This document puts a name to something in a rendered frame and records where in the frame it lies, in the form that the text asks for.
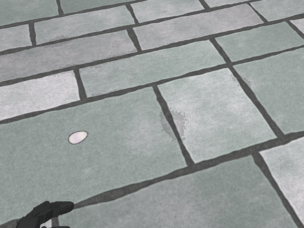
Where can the left robot hand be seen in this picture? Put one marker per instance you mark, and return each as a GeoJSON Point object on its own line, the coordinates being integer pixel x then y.
{"type": "Point", "coordinates": [44, 212]}

